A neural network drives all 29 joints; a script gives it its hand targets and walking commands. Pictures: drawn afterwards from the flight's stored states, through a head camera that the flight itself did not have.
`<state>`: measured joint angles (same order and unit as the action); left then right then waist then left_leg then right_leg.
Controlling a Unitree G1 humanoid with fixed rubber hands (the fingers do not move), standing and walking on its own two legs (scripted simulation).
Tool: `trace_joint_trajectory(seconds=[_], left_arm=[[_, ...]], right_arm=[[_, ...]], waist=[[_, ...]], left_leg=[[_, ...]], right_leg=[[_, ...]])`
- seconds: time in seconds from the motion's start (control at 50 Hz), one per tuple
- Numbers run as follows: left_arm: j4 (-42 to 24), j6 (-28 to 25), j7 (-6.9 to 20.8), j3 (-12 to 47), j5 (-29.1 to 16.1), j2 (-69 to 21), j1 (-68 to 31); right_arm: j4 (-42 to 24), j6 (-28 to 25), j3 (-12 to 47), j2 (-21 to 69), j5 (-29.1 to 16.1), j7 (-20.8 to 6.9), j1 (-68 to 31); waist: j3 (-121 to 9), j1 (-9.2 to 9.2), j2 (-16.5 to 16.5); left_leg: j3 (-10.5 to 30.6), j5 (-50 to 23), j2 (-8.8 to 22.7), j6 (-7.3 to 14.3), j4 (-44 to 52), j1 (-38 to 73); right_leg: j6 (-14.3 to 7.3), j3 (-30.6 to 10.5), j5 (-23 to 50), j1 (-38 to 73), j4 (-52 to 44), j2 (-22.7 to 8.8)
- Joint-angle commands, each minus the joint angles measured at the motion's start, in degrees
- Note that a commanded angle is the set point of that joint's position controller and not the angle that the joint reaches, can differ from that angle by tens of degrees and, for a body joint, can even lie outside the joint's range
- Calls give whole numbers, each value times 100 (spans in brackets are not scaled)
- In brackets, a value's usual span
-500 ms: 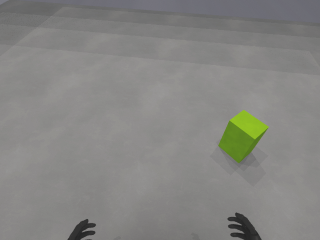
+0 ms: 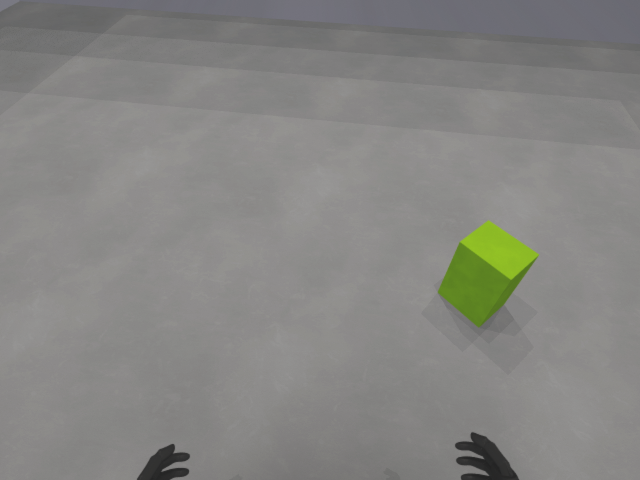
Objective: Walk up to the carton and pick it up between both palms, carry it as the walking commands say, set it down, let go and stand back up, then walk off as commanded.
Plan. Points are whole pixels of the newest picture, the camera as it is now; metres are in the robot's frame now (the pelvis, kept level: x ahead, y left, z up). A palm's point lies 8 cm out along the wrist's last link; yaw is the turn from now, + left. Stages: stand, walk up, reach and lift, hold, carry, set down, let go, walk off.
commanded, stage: stand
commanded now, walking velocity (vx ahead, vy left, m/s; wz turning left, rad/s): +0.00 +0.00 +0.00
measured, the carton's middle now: (483, 275) +0.81 -0.57 -0.61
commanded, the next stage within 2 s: walk up in 0.32 s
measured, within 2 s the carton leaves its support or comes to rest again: neither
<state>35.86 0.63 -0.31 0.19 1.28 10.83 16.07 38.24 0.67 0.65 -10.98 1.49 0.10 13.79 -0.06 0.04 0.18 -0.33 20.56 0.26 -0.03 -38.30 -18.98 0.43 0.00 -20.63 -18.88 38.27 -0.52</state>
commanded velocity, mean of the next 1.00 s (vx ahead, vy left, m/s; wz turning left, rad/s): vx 0.00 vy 0.00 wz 0.00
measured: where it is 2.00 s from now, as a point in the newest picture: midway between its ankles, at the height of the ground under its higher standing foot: (421, 420)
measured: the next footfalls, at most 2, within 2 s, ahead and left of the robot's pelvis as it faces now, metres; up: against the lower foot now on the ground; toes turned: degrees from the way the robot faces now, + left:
right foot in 0.82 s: +0.16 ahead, -0.24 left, +0.00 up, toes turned -18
left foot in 1.10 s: +0.29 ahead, -0.05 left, +0.00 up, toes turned -21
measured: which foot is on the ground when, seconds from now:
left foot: down 0.00-0.82, up 0.84-1.00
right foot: down 0.00-0.54, up 0.56-0.80, down 0.82-1.00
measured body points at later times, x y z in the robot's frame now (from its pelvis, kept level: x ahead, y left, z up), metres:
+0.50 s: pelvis +0.01 +0.00 +0.00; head +0.02 +0.00 +0.45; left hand +0.12 +0.23 -0.11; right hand +0.12 -0.23 -0.12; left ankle +0.00 +0.12 -0.72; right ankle -0.01 -0.12 -0.72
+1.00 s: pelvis +0.10 -0.10 -0.01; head +0.10 -0.12 +0.44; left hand +0.24 +0.14 -0.12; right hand +0.13 -0.37 -0.12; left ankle +0.15 +0.02 -0.68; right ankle +0.12 -0.23 -0.72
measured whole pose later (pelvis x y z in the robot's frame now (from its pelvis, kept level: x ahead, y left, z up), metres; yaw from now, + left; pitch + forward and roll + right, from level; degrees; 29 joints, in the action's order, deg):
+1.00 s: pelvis +0.10 -0.10 -0.01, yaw -20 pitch -1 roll -1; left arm 39.2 -0.3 0.5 -0.9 2.3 14.4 22.7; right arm 34.1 -2.3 -0.2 -16.8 2.6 -1.2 20.4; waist 1.3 2.8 3.4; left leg -1.4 34.4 3.9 0.7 -61.2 -27.5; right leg -1.4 -0.6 -15.7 -23.4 40.4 2.1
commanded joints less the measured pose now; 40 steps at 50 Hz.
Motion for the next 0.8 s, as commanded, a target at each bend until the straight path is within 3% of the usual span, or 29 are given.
trace_joint_trajectory(seconds=[0.0, 0.08, 0.16, 0.2, 0.3, 0.34, 0.36, 0.48, 0.5, 0.52, 0.54, 0.56, 0.58, 0.6, 0.64, 0.68, 0.72, 0.74, 0.76, 0.78], left_arm=[[-391, -99, -4, -131, -9, 409, -4], [-421, -80, -39, -164, 25, 592, -83], [-368, -84, -33, -170, 2, 527, 90], [-371, -91, -25, -151, -2, 466, 10], [-370, -88, -39, -180, 8, 486, 27], [-303, -78, -57, -194, -10, 491, 75], [-288, -69, -72, -191, -11, 490, 142], [-227, -87, -65, -214, 11, 485, 194], [-332, -36, 178, -368, 169, 963, 173], [-409, 9, 280, -404, 188, 834, -102], [-552, 58, 344, -432, 317, 908, -534], [-633, 85, 381, -481, 304, 1003, -710], [-609, 59, 402, -477, 278, 942, -685], [-485, 41, 452, -419, 242, 788, -405], [-319, 28, 613, -385, 179, 652, -184], [-273, -53, 672, -342, 97, 639, -197], [-121, -144, 615, -374, 101, 696, 219], [-12, -191, 570, -377, 124, 769, 489], [67, -243, 486, -454, 172, 946, 857], [180, -295, 380, -555, 148, 1172, 1516]], right_arm=[[-441, -105, -147, -526, -1, 34, -158], [-346, -64, -138, -457, -19, 31, 14], [-337, -68, -128, -443, -37, 13, -89], [-281, -58, -151, -469, -10, 33, -29], [-230, -86, -179, -548, 10, 29, 23], [-210, -96, -172, -514, -15, 33, 14], [-174, -85, -161, -467, -23, 40, 91], [-121, -97, -191, -500, -27, 44, 57], [-500, -260, -434, -1076, 393, 92, 618], [-248, -288, -552, -1311, 397, 148, 1140], [-264, -300, -592, -1408, 449, 214, 1272], [-199, -362, -555, -1317, 384, 265, 1248], [-177, -481, -535, -1254, 334, 318, 1174], [-192, -571, -507, -1243, 342, 340, 905], [-228, -700, -497, -1247, 319, 331, 430], [-223, -678, -485, -1272, 294, 264, 246], [-238, -599, -467, -1304, 237, 230, 190], [-183, -534, -455, -1334, 217, 219, 388], [-140, -470, -415, -1251, 261, 196, 651], [-187, -408, -356, -1128, 297, 127, 869]], waist=[[-393, 15, -13], [-285, -87, -130], [-310, 19, 51], [-128, -23, -121], [-303, -14, -34], [-220, 1, 163], [-275, -25, -14], [-286, 1, -27], [-387, -296, 458], [-115, -593, 1189], [319, -770, 1106], [811, -679, 450], [971, -526, 180], [852, -274, 283], [822, -24, 625], [881, -50, 1080], [585, 141, 906], [425, 203, 515], [193, 377, -104], [-144, 697, -790]], left_leg=[[292, -1061, 280, 214, 633, 158], [181, -1167, 228, 160, 539, 273], [260, -990, 275, 200, 631, 177], [233, -1085, 250, 175, 643, 67], [200, -1209, 256, 187, 590, 211], [249, -1298, 305, 217, 681, 184], [286, -1382, 294, 224, 696, 206], [270, -1287, 317, 215, 693, 297], [652, 899, 927, 707, 984, 1846], [1704, 1990, 1904, 1142, 1835, 2720], [2886, 2459, 2778, 1598, 2316, 2199], [3163, 2345, 3073, 1645, 2624, 1643], [2629, 1574, 3098, 1558, 2632, 1693], [1904, 1163, 2938, 1442, 2626, 1743], [709, 994, 2519, 1165, 2744, 1062], [-572, 832, 1910, 908, 2483, 525], [-1061, 788, 1733, 803, 1898, 285], [-1243, 687, 1613, 741, 1410, 177], [-1451, 253, 1458, 718, 341, 12], [-1538, -188, 1145, 637, -1217, -380]], right_leg=[[-200, -195, 1208, 157, -528, -242], [-234, -254, 1360, -10, -662, -301], [-214, -248, 1090, 118, -665, -254], [-244, -258, 1217, 117, -685, -305], [-242, -226, 1347, 156, -604, -279], [-213, -227, 1253, 123, -627, -258], [-220, -197, 1271, 222, -602, -263], [-235, -174, 1365, 209, -630, -284], [-384, -731, -430, -1472, 231, -23], [-170, -6, -958, -2840, 1173, 152], [-54, -125, -1337, -3357, 2126, -301], [15, -389, -1222, -3345, 2559, -606], [74, -571, -865, -3370, 2604, -800], [104, -686, -589, -3118, 2444, -899], [141, -474, -285, -2167, 1856, -850], [97, -88, 29, -1178, 921, -640], [-15, 460, 420, -110, 341, -284], [-54, 755, 620, 357, 97, -25], [-118, 984, 375, 891, 142, 331], [-226, 761, -52, 1672, -13, 513]])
